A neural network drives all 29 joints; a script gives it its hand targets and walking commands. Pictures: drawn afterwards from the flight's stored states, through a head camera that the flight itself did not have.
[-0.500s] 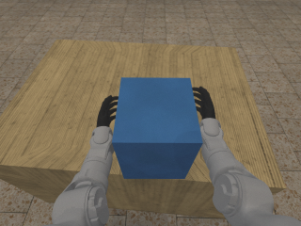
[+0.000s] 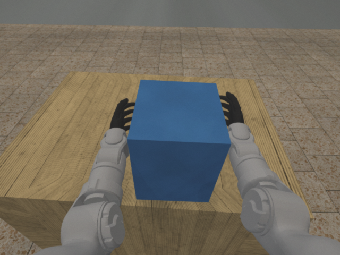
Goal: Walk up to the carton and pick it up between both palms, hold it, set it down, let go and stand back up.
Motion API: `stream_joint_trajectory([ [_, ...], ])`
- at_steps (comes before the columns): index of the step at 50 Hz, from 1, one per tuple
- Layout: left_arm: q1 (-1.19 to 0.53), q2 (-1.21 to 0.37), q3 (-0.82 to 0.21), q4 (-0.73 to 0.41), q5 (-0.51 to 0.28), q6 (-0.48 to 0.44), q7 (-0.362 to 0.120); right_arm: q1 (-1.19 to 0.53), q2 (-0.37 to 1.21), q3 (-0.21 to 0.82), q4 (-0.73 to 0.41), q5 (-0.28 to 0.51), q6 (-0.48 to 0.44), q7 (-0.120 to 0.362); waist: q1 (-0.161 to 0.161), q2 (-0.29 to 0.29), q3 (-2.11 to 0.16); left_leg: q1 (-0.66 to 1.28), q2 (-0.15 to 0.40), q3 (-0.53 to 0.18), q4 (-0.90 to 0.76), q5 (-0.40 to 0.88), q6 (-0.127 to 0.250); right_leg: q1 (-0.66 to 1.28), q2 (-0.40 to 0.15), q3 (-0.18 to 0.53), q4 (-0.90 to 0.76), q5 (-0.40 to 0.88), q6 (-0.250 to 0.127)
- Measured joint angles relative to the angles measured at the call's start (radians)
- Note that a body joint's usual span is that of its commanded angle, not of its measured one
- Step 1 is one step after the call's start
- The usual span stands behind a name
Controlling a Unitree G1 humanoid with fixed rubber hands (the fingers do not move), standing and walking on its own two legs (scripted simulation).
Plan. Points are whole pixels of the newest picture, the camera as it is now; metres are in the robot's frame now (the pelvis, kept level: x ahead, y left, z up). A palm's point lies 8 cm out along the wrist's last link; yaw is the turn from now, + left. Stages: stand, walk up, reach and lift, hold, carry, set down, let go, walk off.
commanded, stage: reach and lift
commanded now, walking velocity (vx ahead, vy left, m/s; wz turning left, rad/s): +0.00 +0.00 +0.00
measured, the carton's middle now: (175, 142) +0.39 +0.04 +0.06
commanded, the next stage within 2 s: hold in 1.78 s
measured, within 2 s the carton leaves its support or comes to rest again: neither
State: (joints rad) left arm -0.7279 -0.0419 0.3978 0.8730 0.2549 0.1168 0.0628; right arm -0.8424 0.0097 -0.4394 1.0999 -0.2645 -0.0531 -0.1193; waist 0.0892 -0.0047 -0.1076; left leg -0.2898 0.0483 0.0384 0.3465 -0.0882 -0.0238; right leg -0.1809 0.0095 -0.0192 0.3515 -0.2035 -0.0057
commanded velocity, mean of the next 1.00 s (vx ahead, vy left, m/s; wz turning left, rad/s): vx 0.00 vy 0.00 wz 0.00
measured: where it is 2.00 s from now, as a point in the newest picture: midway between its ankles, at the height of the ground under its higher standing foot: outside the picture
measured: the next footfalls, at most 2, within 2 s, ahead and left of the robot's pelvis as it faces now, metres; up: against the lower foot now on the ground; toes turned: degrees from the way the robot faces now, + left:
none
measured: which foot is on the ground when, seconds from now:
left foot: down 0.00-1.00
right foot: down 0.00-1.00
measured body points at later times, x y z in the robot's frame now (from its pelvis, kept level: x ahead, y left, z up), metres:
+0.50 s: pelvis -0.01 +0.01 +0.00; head -0.06 +0.01 +0.45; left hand +0.38 +0.18 +0.15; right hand +0.41 -0.11 +0.16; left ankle +0.06 +0.13 -0.75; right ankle -0.01 -0.12 -0.75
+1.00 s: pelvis +0.00 +0.01 +0.00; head -0.06 +0.02 +0.45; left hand +0.38 +0.18 +0.17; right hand +0.41 -0.12 +0.18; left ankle +0.06 +0.13 -0.75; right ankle -0.01 -0.12 -0.75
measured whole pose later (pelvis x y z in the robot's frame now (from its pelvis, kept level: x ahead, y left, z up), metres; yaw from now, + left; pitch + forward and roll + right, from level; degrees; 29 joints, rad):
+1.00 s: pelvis +0.00 +0.01 +0.00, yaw +0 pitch -4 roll +0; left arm -0.69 -0.04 0.37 0.51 0.26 0.48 0.02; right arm -0.86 0.00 -0.24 0.91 -0.03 0.18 -0.16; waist -0.01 -0.02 -0.07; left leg -0.17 0.03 0.04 0.33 -0.09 -0.01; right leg -0.06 -0.01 -0.02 0.33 -0.21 0.01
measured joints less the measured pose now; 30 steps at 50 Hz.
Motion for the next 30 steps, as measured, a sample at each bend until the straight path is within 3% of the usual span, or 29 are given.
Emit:
stream_joint_trajectory([
  [14, 0.041, 0.0, -0.003, -0.155, 0.0, 0.134, -0.032, 0.002, 0.007, 0.104, -0.065, 0.066, 0.083, -0.019, -0.052, -0.006, 0.035, 0.079, -0.007, 0.0, -0.012, -0.001, 0.002, 0.079, -0.007, 0.0, -0.011, -0.002, 0.005],
  [30, 0.024, 0.0, -0.01, -0.254, 0.0, 0.266, -0.041, -0.001, 0.007, 0.135, -0.128, 0.145, 0.165, -0.027, -0.075, -0.012, 0.037, 0.111, -0.017, 0.0, -0.012, -0.001, 0.011, 0.113, -0.016, -0.001, -0.011, -0.002, 0.013],
])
